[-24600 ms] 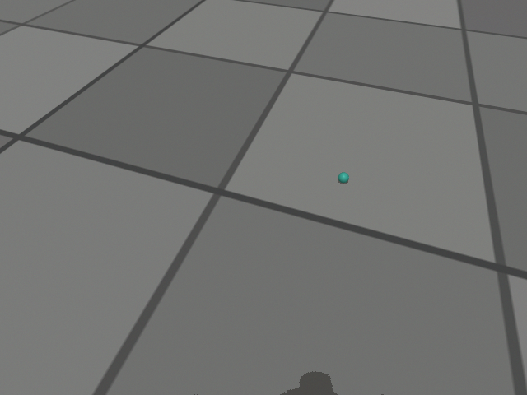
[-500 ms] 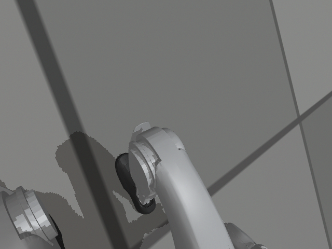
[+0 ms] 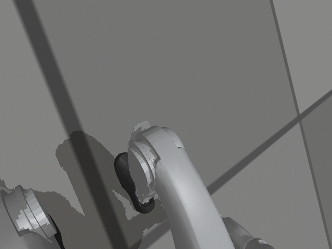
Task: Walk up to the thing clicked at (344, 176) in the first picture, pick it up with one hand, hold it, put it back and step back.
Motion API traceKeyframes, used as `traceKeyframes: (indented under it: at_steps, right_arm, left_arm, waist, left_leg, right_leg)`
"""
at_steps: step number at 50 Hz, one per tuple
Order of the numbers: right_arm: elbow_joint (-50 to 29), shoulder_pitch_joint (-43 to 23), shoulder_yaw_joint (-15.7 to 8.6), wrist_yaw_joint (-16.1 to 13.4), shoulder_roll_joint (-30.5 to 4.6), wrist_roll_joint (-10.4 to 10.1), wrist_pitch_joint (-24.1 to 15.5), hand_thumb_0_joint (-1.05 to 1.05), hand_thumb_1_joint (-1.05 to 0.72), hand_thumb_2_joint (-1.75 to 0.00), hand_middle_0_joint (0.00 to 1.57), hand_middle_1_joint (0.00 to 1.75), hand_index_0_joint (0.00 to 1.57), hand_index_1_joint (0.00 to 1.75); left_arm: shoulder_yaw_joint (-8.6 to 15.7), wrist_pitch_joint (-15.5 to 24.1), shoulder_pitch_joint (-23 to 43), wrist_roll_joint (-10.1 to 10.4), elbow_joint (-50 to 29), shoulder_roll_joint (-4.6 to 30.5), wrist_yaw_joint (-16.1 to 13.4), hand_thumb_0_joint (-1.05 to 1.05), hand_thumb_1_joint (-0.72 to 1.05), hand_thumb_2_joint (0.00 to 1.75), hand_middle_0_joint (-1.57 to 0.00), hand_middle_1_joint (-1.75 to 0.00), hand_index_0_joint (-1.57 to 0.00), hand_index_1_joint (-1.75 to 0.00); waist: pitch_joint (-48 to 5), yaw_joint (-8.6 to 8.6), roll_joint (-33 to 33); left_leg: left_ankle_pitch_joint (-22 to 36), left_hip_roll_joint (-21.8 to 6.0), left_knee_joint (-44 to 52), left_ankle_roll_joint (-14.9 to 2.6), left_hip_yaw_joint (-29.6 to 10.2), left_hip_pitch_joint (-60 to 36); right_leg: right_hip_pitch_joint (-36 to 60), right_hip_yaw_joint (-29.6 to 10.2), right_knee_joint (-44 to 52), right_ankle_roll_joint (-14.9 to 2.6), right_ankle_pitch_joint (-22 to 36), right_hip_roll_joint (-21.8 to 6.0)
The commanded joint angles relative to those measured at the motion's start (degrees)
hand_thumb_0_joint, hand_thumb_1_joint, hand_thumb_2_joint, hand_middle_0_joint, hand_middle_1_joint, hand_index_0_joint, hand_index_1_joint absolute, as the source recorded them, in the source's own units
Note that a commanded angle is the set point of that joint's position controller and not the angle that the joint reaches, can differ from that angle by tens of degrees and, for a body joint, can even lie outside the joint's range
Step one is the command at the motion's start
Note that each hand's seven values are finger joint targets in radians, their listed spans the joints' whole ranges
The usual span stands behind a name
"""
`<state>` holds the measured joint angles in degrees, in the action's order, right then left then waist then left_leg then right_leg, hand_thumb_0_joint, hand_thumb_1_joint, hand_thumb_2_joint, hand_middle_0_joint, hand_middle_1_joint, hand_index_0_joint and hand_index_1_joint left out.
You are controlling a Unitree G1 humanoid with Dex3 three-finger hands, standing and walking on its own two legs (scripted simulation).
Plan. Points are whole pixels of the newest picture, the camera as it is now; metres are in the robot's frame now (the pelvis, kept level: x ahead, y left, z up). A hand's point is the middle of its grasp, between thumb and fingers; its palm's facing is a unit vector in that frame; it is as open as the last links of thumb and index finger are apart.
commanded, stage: close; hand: left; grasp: from above
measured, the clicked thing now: out of the picture +0.49 +0.34 -0.29
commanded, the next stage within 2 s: settle in 1.20 s
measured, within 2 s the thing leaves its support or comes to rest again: leaves its support in 1.56 s
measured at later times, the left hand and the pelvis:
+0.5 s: hand out of the picture +0.48 +0.32 -0.27, palm faces -0.45 -0.16 -0.88, open 10.3 cm; pelvis +0.00 +0.00 +0.00, yaw +0 degrees
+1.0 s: hand out of the picture +0.48 +0.33 -0.27, palm faces -0.43 -0.16 -0.89, open 7.8 cm; pelvis +0.00 +0.00 +0.00, yaw -1 degrees
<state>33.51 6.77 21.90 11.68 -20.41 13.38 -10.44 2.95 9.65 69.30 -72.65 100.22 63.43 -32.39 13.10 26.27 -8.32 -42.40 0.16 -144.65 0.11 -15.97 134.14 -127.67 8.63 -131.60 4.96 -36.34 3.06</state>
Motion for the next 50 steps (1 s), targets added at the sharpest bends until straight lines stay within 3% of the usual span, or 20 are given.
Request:
traceKeyframes:
  at_steps: [1,5,14,18,22,27,28,30,34,36,38,41,43,44,46,48,50]
  right_arm:
    - [2.15,13.02,-6.1,-0.65,-20.26,-0.13,0.23,0.0,-0.9,-0.9,0.2,0.3,0.2,0.3]
    - [1.5,12.39,-5.53,-1.15,-20.24,-0.33,0.77,0.0,-0.9,-0.9,0.2,0.3,0.2,0.3]
    - [2.18,12.73,-4.85,-1.44,-19.82,-0.08,1.02,0.0,-0.9,-0.9,0.2,0.3,0.2,0.3]
    - [2.41,12.94,-4.62,-1.41,-20.06,0.08,1.13,0.0,-0.9,-0.9,0.2,0.3,0.2,0.3]
    - [2.13,12.48,-4.51,-1.28,-19.76,0.3,1.15,0.0,-0.89,-0.9,0.2,0.3,0.2,0.3]
    - [2.26,13.06,-4.96,-1.58,-20.31,0.29,1.44,0.0,-0.9,-0.9,0.2,0.3,0.2,0.3]
    - [2.03,12.71,-4.93,-1.63,-19.9,0.32,1.34,0.0,-0.9,-0.9,0.2,0.3,0.2,0.3]
    - [1.74,12.48,-4.82,-1.48,-19.92,0.29,1.27,0.0,-0.89,-0.9,0.2,0.3,0.2,0.3]
    - [1.93,12.52,-4.63,-1.85,-20.15,0.13,1.33,0.0,-0.9,-0.9,0.2,0.3,0.2,0.3]
    - [2.27,12.7,-4.56,-1.67,-19.89,0.16,1.4,0.0,-0.9,-0.9,0.2,0.3,0.2,0.3]
    - [1.71,12.16,-4.55,-1.56,-19.72,0.13,1.28,0.0,-0.9,-0.9,0.2,0.3,0.2,0.3]
    - [1.52,11.93,-4.5,-1.75,-19.85,0.13,1.49,0.0,-0.9,-0.9,0.2,0.3,0.2,0.3]
    - [1.93,12.27,-4.66,-1.58,-19.93,0.04,1.34,0.0,-0.9,-0.9,0.2,0.3,0.2,0.3]
    - [1.79,11.18,-4.59,-1.56,-19.56,0.16,1.46,0.0,-0.9,-0.9,0.2,0.3,0.2,0.3]
    - [1.55,11.25,-4.93,-1.61,-20.12,0.01,1.49,0.0,-0.9,-0.9,0.2,0.3,0.2,0.3]
    - [1.61,11.65,-4.96,-1.57,-20.1,-0.07,1.51,0.0,-0.9,-0.9,0.2,0.3,0.2,0.3]
    - [1.76,12.17,-4.59,-1.24,-19.33,0.03,1.46,0.0,-0.9,-0.9,0.2,0.3,0.2,0.3]
  left_arm:
    - [0.02,0.21,13.66,0.88,-6.4,10.64,-1.61,0.0,-0.1,0.63,-0.32,-0.88,-0.37,-0.83]
    - [0.91,0.65,14.39,0.86,-7.13,13.03,-1.49,0.0,-0.05,0.59,-0.36,-0.84,-0.41,-0.79]
    - [-1.05,0.86,12.48,1.15,-6.02,10.06,-0.97,0.0,0.03,0.56,-0.41,-0.81,-0.46,-0.75]
    - [0.75,1.44,13.47,0.97,-8.92,13.13,-1.65,0.0,0.09,0.52,-0.46,-0.77,-0.51,-0.71]
    - [0.32,0.94,11.24,1.2,-5.2,11.53,-1.56,0.0,0.11,0.46,-0.45,-0.76,-0.52,-0.69]
    - [1.17,1.09,14.34,0.89,-10.2,13.92,-1.52,0.0,0.2,0.47,-0.54,-0.74,-0.6,-0.68]
    - [-0.05,0.57,11.51,0.81,-5.4,11.61,-1.39,0.0,0.2,0.47,-0.54,-0.73,-0.6,-0.67]
    - [-0.84,0.7,11.92,1.36,-5.94,10.79,-1.28,0.0,0.24,0.45,-0.55,-0.73,-0.62,-0.67]
    - [0.14,0.97,13.66,1.08,-8.26,12.66,-1.42,0.0,0.3,0.44,-0.62,-0.69,-0.68,-0.63]
    - [0.38,0.78,13.38,1.0,-7.75,12.33,-1.43,0.0,0.31,0.4,-0.62,-0.69,-0.68,-0.62]
    - [-1.23,0.55,11.24,1.43,-4.57,9.75,-1.08,0.0,0.34,0.36,-0.63,-0.68,-0.7,-0.6]
    - [-0.32,0.6,13.08,0.98,-7.93,12.24,-1.31,0.0,0.38,0.38,-0.68,-0.65,-0.74,-0.59]
    - [0.14,0.31,13.06,0.77,-8.26,11.93,-1.17,0.0,0.41,0.35,-0.69,-0.65,-0.76,-0.58]
    - [-0.92,-0.11,10.5,0.73,-4.46,10.46,-1.14,0.0,0.43,0.37,-0.71,-0.65,-0.77,-0.59]
    - [-1.29,0.21,11.62,1.19,-6.09,10.05,-0.97,0.0,0.48,0.37,-0.74,-0.65,-0.81,-0.58]
    - [-0.5,0.3,13.47,0.92,-8.68,11.56,-1.2,0.0,0.51,0.33,-0.76,-0.63,-0.83,-0.55]
    - [-1.23,-0.23,11.42,1.07,-5.95,9.84,-0.6,0.0,0.52,0.32,-0.78,-0.62,-0.85,-0.54]
  waist:
    - [-35.72,4.81,33.14]
    - [-38.13,4.48,33.83]
    - [-35.52,5.22,33.09]
    - [-36.9,4.52,35.82]
    - [-36.15,4.97,33.09]
    - [-39.03,4.47,36.93]
    - [-36.76,4.77,34.21]
    - [-34.91,5.61,32.39]
    - [-36.89,4.84,33.53]
    - [-37.08,4.81,35.17]
    - [-33.4,5.57,32.19]
    - [-36.72,4.75,34.74]
    - [-35.78,4.25,35.25]
    - [-35.04,4.35,34.48]
    - [-34.38,5.02,33.84]
    - [-36.58,4.41,35.57]
    - [-34.8,4.87,33.26]
  left_leg:
    - [15.68,-3.19,15.33,-0.02,5.22,-28.23]
    - [15.08,-3.41,16.02,0.13,4.68,-29.25]
    - [17.91,-3.46,15.0,0.22,4.8,-29.18]
    - [19.45,-3.72,15.17,0.6,4.81,-30.57]
    - [17.64,-3.49,15.03,0.16,5.1,-28.39]
    - [17.94,-3.81,15.98,0.62,4.46,-31.87]
    - [16.77,-3.64,15.78,0.29,4.64,-30.39]
    - [14.17,-3.3,15.61,-0.12,5.15,-27.22]
    - [16.12,-3.6,15.52,0.2,4.58,-28.86]
    - [17.42,-3.82,16.17,0.64,4.08,-30.15]
    - [14.66,-3.57,16.12,0.32,4.24,-27.66]
    - [16.18,-3.86,16.62,0.55,4.02,-30.2]
    - [17.31,-3.89,16.4,0.84,3.85,-30.56]
    - [16.01,-3.85,16.53,0.73,4.14,-29.77]
    - [15.35,-3.94,16.81,0.78,3.47,-29.67]
    - [17.0,-3.89,16.74,0.81,3.48,-30.82]
    - [16.65,-3.67,16.2,0.33,4.1,-28.85]
  right_leg:
    - [21.06,7.19,9.51,-5.6,15.58,1.29]
    - [22.37,7.47,9.78,-5.73,14.91,1.12]
    - [22.11,7.71,9.69,-5.6,17.17,1.32]
    - [23.01,7.57,9.79,-5.8,17.74,1.03]
    - [23.75,7.66,10.14,-5.56,17.09,1.34]
    - [22.99,7.8,9.77,-5.72,17.0,1.02]
    - [22.74,7.85,9.78,-5.7,16.28,1.3]
    - [23.3,7.77,10.53,-5.48,15.01,1.51]
    - [23.08,7.75,10.32,-5.72,16.11,1.17]
    - [22.13,8.04,9.64,-5.78,16.6,1.0]
    - [21.14,8.08,9.99,-5.66,14.86,1.39]
    - [22.38,7.94,10.01,-5.7,16.05,1.33]
    - [20.43,7.93,9.53,-5.88,16.21,0.97]
    - [20.69,7.88,9.76,-5.99,15.23,1.28]
    - [19.72,8.13,9.92,-5.86,14.53,1.21]
    - [20.54,8.01,9.63,-5.92,15.96,1.12]
    - [21.11,7.65,9.81,-5.57,16.15,1.19]
